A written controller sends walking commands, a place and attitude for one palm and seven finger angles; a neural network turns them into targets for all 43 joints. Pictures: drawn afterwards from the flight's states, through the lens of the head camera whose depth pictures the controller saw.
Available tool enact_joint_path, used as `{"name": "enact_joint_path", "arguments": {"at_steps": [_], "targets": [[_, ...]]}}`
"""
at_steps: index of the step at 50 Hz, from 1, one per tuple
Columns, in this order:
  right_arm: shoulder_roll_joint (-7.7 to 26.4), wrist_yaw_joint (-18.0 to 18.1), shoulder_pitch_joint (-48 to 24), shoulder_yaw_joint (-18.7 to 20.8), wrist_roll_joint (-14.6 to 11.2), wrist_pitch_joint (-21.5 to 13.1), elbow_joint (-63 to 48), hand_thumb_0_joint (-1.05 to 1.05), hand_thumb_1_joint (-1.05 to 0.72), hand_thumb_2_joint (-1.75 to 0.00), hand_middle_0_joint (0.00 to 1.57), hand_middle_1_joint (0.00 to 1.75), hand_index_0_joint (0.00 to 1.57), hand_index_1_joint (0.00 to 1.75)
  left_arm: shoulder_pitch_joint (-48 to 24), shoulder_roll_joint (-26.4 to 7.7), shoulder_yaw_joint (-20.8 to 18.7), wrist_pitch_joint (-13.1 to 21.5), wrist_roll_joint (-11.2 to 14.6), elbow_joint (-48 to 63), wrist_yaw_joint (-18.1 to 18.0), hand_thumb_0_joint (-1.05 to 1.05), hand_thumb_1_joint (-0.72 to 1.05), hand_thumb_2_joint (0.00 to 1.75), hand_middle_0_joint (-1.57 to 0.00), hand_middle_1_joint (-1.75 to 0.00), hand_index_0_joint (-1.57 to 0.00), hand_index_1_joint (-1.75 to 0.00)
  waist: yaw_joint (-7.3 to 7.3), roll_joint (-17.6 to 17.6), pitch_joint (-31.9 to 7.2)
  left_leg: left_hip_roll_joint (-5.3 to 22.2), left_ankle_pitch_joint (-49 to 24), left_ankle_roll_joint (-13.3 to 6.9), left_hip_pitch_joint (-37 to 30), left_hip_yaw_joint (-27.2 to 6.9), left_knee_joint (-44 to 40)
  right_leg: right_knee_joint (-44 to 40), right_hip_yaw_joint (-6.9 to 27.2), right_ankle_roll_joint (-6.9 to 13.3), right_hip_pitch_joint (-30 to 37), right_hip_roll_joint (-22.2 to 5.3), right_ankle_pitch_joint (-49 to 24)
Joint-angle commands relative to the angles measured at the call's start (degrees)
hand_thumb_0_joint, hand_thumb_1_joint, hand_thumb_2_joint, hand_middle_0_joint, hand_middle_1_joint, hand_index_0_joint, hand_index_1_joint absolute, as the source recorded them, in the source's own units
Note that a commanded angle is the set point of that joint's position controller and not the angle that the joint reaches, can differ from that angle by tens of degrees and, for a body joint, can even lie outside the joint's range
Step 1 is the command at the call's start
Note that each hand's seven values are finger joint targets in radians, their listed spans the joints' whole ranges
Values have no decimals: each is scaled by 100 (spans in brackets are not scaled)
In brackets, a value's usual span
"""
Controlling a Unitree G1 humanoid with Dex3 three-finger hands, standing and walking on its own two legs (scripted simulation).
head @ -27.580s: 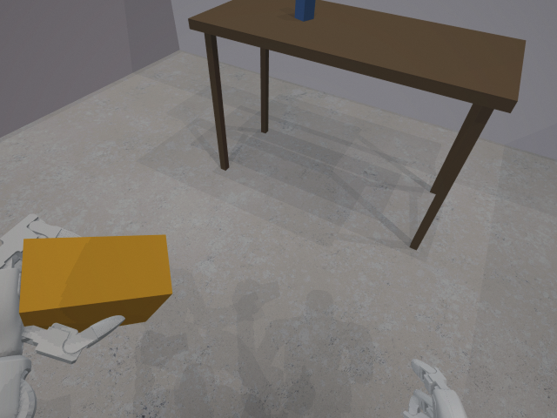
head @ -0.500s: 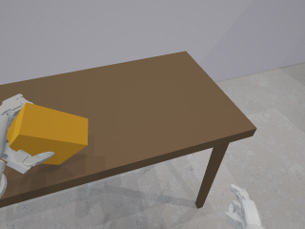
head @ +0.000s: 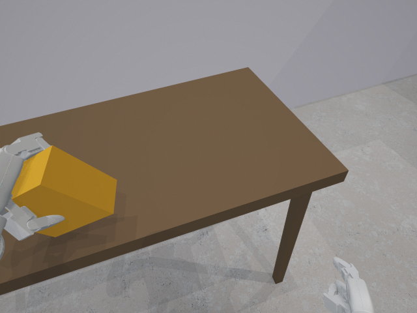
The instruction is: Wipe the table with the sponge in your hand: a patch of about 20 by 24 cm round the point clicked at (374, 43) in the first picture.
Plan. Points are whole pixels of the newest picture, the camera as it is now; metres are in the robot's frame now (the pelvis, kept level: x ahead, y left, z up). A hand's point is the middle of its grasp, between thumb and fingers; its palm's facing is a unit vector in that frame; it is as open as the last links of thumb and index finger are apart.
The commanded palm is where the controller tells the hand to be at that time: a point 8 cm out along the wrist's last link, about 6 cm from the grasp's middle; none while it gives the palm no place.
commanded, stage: turn the palm down, sponge in hand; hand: left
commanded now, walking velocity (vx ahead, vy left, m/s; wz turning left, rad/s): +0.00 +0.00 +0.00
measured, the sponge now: (65, 201) +0.23 +0.27 +0.15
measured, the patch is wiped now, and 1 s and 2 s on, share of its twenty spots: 0.00 0.00 0.00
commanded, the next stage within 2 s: move the sponge above the wiping area in 1.22 s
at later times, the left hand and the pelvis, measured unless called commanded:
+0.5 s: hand (19, 178) +0.23 +0.31 +0.21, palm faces +0.23 -0.18 -0.96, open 10.4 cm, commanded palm +0.18 +0.31 +0.28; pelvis -0.01 +0.03 +0.02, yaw +0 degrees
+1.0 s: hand (23, 174) +0.23 +0.30 +0.22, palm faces +0.23 -0.06 -0.97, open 10.4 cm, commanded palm +0.18 +0.30 +0.28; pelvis -0.01 +0.02 +0.02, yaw -1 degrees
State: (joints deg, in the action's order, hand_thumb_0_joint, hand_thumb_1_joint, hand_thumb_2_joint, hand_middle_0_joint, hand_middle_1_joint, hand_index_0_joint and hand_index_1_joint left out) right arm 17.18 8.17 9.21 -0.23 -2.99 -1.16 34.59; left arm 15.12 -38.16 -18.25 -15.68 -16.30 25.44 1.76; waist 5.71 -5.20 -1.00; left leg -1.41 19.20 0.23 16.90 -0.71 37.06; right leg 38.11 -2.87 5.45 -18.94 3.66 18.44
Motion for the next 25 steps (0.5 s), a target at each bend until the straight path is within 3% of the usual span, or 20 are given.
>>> {"name": "enact_joint_path", "arguments": {"at_steps": [1,2,4,6,7,8,10,11,12,14,16,17,18,20,21,22,25], "targets": [[336,76,-1363,-17,-24,-443,-1144,0,-90,-90,20,30,20,30,-1287,-1733,-917,70,-498,1105,-266,0,10,130,-120,-160,-120,-160,85,207,-694,102,-1130,-205,-157,-59,-464,-1127,1131,-422,457,-613,-260],[356,70,-1243,-5,28,-406,-1137,0,-90,-90,20,30,20,30,-1456,-1604,-774,17,-564,1152,-274,0,10,130,-120,-160,-120,-160,61,192,-893,139,-1200,-207,-188,-58,-525,-1074,951,-432,604,-647,-486],[346,58,-1242,-47,22,-353,-1106,0,-90,-90,20,30,20,30,-1465,-1739,-789,-159,-772,1077,-267,0,10,130,-120,-160,-120,-160,108,190,-879,127,-1244,-208,-242,-114,-773,-1040,740,-435,672,-563,-633],[293,2,-1596,-134,-33,-361,-1083,0,-90,-90,20,30,20,30,-1581,-1791,-841,-433,-931,986,-281,0,10,130,-120,-160,-120,-160,212,-172,-740,111,-1284,-155,-315,-154,-900,-1091,793,-328,736,-481,-640],[318,-5,-1471,-144,15,-310,-1092,0,-90,-90,20,30,20,30,-1691,-1544,-536,-541,-962,945,-227,0,10,130,-120,-160,-120,-160,149,-77,-754,151,-1353,-163,-322,-132,-941,-1109,630,-348,826,-521,-819],[335,-13,-1417,-136,-1,-288,-1060,0,-90,-90,20,30,20,30,-1676,-1679,-582,-628,-1050,927,-175,0,10,130,-120,-160,-120,-160,135,81,-838,149,-1421,-169,-379,-157,-973,-1121,677,-369,870,-505,-897],[325,-43,-1555,-181,-7,-210,-1078,0,-90,-90,20,30,20,30,-1800,-1585,-323,-838,-1239,999,-22,0,10,130,-120,-160,-120,-160,132,11,-864,154,-1467,-168,-475,-193,-1119,-1161,588,-365,929,-493,-921],[264,-81,-1898,-253,-78,-245,-1062,0,-90,-90,20,30,20,30,-1887,-1541,-315,-961,-1320,871,26,0,10,130,-120,-160,-120,-160,181,-68,-670,130,-1400,-147,-492,-214,-1143,-1228,705,-291,846,-408,-773],[321,-84,-1758,-237,-22,-199,-1069,0,-90,-90,20,30,20,30,-1978,-1397,-79,-984,-1374,945,104,0,10,130,-120,-160,-120,-160,129,-23,-771,171,-1467,-161,-513,-200,-1157,-1230,577,-298,959,-461,-933],[307,-86,-1760,-240,-32,-148,-1061,0,-90,-90,20,30,20,30,-1989,-1475,22,-1060,-1590,980,261,0,10,130,-120,-160,-120,-160,114,154,-840,150,-1489,-187,-594,-250,-1249,-1271,596,-329,983,-442,-920],[220,-114,-2143,-313,-96,-173,-1066,0,-90,-90,20,30,20,30,-2296,-1418,114,-1115,-1786,1138,334,0,10,130,-120,-160,-120,-160,143,-23,-787,130,-1457,-180,-728,-293,-1309,-1310,706,-245,919,-333,-797],[264,-99,-1977,-294,-21,-133,-1053,0,-90,-90,20,30,20,30,-2342,-1335,271,-1105,-1856,1079,373,0,10,130,-120,-160,-120,-160,122,-34,-773,151,-1419,-195,-680,-281,-1359,-1346,555,-266,971,-386,-808],[250,-97,-1914,-298,-39,-129,-1038,0,-90,-90,20,30,20,30,-2408,-1432,250,-1074,-1968,1096,390,0,10,130,-120,-160,-120,-160,106,91,-844,141,-1413,-193,-726,-344,-1425,-1358,583,-283,1000,-385,-771],[255,-90,-1979,-286,-10,-85,-1011,0,-90,-90,20,30,20,30,-2589,-1538,252,-1092,-2179,1116,399,0,10,130,-120,-160,-120,-160,148,-25,-890,130,-1472,-193,-787,-362,-1486,-1375,637,-251,1051,-388,-818],[204,-124,-2316,-346,-58,-145,-999,0,-90,-90,20,30,20,30,-2764,-1634,105,-1136,-2245,1186,356,0,10,130,-120,-160,-120,-160,219,-107,-872,119,-1438,-171,-801,-404,-1501,-1380,825,-158,1088,-291,-755],[246,-119,-2162,-322,16,-107,-976,0,-90,-90,20,30,20,30,-2789,-1528,241,-1148,-2285,1047,354,0,10,130,-120,-160,-120,-160,214,-80,-915,129,-1490,-179,-740,-363,-1502,-1382,664,-177,1183,-367,-840],[250,-144,-2185,-317,-4,-24,-909,0,-90,-90,20,30,20,30,-2957,-1574,344,-1240,-2530,929,354,0,10,130,-120,-160,-120,-160,228,-133,-965,110,-1591,-143,-804,-436,-1610,-1409,737,-171,1206,-375,-873]]}}
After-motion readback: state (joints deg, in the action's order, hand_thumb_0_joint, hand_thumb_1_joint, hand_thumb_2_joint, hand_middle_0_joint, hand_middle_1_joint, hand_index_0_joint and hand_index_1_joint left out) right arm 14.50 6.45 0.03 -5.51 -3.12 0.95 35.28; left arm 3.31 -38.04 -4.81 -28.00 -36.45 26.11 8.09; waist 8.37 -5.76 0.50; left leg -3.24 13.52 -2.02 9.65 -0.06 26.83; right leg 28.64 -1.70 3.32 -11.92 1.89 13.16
